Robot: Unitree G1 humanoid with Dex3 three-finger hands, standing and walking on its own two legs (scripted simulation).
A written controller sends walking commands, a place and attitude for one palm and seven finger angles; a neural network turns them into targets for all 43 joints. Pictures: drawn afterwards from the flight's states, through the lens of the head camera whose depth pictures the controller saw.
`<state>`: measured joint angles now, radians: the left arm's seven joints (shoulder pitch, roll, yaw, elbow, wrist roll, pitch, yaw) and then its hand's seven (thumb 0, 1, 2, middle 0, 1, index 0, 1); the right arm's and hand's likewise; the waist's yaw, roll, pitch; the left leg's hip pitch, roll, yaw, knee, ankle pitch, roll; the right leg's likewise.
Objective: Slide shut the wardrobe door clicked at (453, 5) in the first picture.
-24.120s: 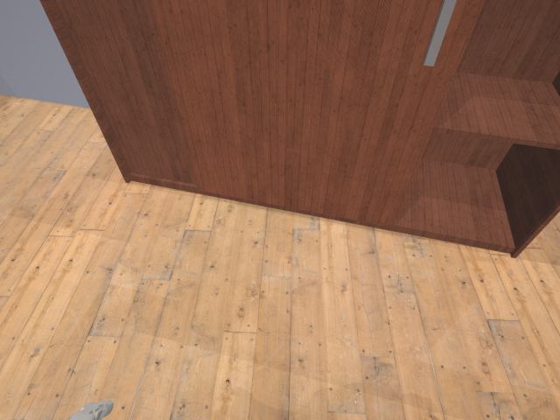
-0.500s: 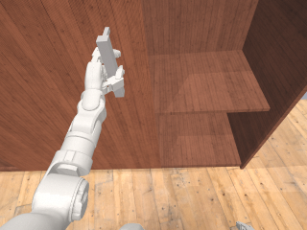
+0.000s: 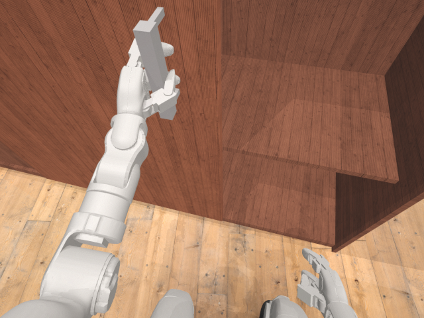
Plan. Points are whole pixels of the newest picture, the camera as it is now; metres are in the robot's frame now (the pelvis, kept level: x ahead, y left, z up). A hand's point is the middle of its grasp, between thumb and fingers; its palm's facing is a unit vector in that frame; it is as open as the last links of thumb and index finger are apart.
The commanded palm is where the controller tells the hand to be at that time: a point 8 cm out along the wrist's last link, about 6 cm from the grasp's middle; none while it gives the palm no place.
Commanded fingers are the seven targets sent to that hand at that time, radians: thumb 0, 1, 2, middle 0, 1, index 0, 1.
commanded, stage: step sideways, sliding the door along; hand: left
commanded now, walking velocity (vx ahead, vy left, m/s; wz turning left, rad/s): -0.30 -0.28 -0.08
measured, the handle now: (163, 68) +0.47 +0.19 +0.17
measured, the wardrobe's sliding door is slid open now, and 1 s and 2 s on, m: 0.50 0.25 0.00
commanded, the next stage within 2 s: stop walking and hold the door there in 1.82 s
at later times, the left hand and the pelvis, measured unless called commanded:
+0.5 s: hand (224, 98) +0.42 +0.07 +0.16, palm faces +0.30 -0.95 -0.06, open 6.6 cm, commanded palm +0.39 +0.04 +0.16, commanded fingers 0.00 0.90 0.90 -0.45 -1.40 -0.45 -1.40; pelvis +0.04 -0.11 +0.02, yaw +4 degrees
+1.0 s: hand (327, 118) +0.40 -0.09 +0.16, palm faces +0.15 -0.99 -0.03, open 6.8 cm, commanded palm +0.38 -0.11 +0.17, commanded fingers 0.00 0.90 0.90 -0.45 -1.40 -0.45 -1.40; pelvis +0.04 -0.22 +0.02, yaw +1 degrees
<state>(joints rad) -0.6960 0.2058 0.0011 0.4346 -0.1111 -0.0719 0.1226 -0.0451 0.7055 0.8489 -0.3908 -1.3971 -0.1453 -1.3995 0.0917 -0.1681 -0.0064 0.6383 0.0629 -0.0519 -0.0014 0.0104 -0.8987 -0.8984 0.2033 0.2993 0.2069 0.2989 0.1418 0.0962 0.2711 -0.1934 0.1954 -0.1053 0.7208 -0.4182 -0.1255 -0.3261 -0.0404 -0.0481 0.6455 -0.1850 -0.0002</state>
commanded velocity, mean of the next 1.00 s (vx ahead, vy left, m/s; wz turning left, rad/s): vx -0.26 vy -0.27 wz -0.17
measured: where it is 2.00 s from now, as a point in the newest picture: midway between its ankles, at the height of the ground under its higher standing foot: outside the picture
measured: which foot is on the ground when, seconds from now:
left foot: down 0.00-0.02, up 0.04-0.12, down 0.14-0.36, up 0.38-0.48, down 0.50-0.72, up 0.74-0.88, down 0.90-1.00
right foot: down 0.00-0.52, up 0.54-0.68, down 0.70-0.92, up 0.94-1.00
